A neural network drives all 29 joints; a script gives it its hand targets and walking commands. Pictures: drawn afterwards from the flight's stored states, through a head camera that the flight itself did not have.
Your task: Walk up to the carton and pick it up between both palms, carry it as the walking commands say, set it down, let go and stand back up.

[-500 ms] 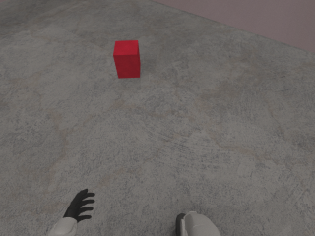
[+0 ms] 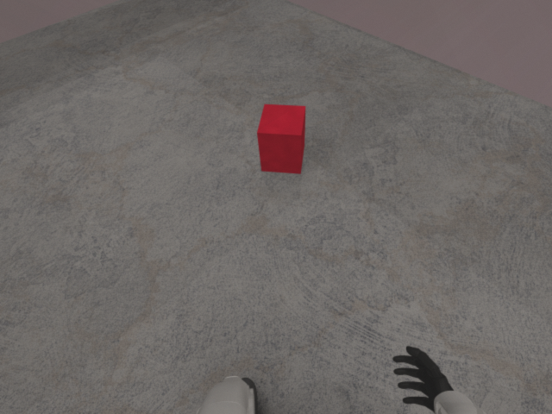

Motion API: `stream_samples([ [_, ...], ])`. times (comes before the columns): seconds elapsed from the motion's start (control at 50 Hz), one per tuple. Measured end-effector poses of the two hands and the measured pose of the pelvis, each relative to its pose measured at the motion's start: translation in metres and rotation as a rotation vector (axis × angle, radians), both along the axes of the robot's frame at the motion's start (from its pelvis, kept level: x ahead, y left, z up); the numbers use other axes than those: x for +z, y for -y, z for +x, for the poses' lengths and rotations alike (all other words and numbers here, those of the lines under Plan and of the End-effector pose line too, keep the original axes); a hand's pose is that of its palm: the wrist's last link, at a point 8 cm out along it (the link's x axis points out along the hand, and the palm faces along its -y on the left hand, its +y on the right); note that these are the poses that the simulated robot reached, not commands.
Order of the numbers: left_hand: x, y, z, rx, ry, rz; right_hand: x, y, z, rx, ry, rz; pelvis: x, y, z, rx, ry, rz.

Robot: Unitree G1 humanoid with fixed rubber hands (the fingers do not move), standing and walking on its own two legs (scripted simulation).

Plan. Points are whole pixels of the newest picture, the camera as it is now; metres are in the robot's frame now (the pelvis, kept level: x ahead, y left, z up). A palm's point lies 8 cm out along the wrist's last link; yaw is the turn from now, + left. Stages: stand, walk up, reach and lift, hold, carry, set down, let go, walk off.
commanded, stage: walk up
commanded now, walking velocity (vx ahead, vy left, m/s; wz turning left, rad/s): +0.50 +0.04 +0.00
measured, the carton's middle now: (282, 139) +1.34 +0.09 -0.65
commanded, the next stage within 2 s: none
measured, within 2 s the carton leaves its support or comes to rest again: neither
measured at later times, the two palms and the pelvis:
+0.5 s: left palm (191, 243) +0.43 +0.23 -0.12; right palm (437, 413) +0.15 -0.21 -0.13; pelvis +0.26 +0.02 -0.01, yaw -1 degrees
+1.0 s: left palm (175, 263) +0.38 +0.25 -0.11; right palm (380, 163) +0.67 -0.19 -0.13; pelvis +0.50 +0.02 +0.00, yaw +0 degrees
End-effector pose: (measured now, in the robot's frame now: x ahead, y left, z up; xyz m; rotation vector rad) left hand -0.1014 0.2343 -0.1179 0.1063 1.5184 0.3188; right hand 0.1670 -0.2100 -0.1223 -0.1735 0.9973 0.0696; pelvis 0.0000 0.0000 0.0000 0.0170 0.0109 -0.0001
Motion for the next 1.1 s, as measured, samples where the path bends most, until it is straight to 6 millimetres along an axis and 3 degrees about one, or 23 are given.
stream_samples([
  [0.06, -0.019, -0.026, 0.037, -0.005, -0.016, -0.020, -0.004, -0.017, 0.046, -0.008, 0.051, -0.040, -0.015, -0.022, 0.039, -0.007, -0.013, -0.017],
  [0.1, -0.032, -0.045, 0.075, -0.040, 0.000, -0.026, -0.011, -0.018, 0.053, -0.044, 0.038, -0.086, -0.022, -0.034, 0.059, -0.002, -0.016, -0.011],
  [0.16, -0.034, -0.066, 0.157, -0.108, 0.111, -0.017, -0.010, -0.009, 0.027, -0.117, -0.078, -0.136, -0.015, -0.044, 0.087, -0.012, -0.013, -0.014],
  [0.24, -0.027, -0.073, 0.267, -0.205, 0.241, -0.032, 0.001, 0.002, -0.020, -0.237, -0.230, -0.179, -0.002, -0.048, 0.127, -0.011, 0.002, -0.022],
  [0.32, -0.018, -0.060, 0.359, -0.264, 0.336, -0.063, 0.008, -0.001, -0.050, -0.311, -0.367, -0.184, 0.004, -0.046, 0.167, -0.007, 0.013, -0.029],
  [0.38, -0.012, -0.040, 0.418, -0.297, 0.396, -0.094, 0.009, -0.007, -0.054, -0.351, -0.440, -0.164, 0.005, -0.039, 0.196, -0.007, 0.018, -0.028],
  [0.48, -0.005, -0.002, 0.513, -0.357, 0.483, -0.105, -0.006, -0.007, -0.029, -0.390, -0.524, -0.108, -0.002, -0.021, 0.251, -0.015, 0.015, -0.014],
  [0.56, -0.012, 0.017, 0.573, -0.370, 0.530, -0.044, -0.033, 0.009, 0.013, -0.368, -0.580, -0.070, -0.023, 0.003, 0.302, 0.010, -0.001, 0.006],
  [0.62, -0.014, 0.012, 0.565, -0.328, 0.448, 0.008, -0.043, 0.027, 0.076, -0.309, -0.529, -0.068, -0.022, 0.013, 0.329, 0.015, -0.009, 0.010],
  [0.74, 0.004, -0.008, 0.497, -0.160, 0.209, 0.067, -0.034, 0.051, 0.228, -0.192, -0.338, -0.069, -0.001, 0.017, 0.384, 0.013, -0.001, 0.022],
  [0.82, 0.013, -0.007, 0.464, -0.071, 0.089, 0.065, -0.024, 0.047, 0.317, -0.124, -0.239, -0.061, 0.006, 0.013, 0.418, 0.008, 0.002, 0.030],
  [0.88, 0.016, -0.004, 0.453, -0.017, 0.016, 0.044, -0.016, 0.032, 0.379, -0.077, -0.165, -0.041, 0.008, 0.005, 0.445, 0.005, 0.003, 0.029],
  [0.94, 0.014, -0.003, 0.458, 0.019, -0.036, 0.015, -0.009, 0.007, 0.440, -0.034, -0.095, -0.018, 0.007, -0.007, 0.473, 0.005, 0.000, 0.020],
  [1.0, 0.008, -0.012, 0.477, 0.037, -0.068, -0.008, -0.005, -0.021, 0.498, -0.001, -0.031, -0.005, 0.002, -0.023, 0.504, 0.004, -0.008, 0.007],
  [1.06, -0.006, -0.034, 0.511, 0.041, -0.085, -0.026, -0.005, -0.045, 0.550, 0.007, 0.021, -0.020, -0.008, -0.043, 0.541, -0.001, -0.020, -0.007],
  [1.1, -0.024, -0.053, 0.542, 0.016, -0.085, -0.040, -0.012, -0.051, 0.571, -0.015, 0.044, -0.063, -0.021, -0.058, 0.565, -0.008, -0.022, -0.016],
])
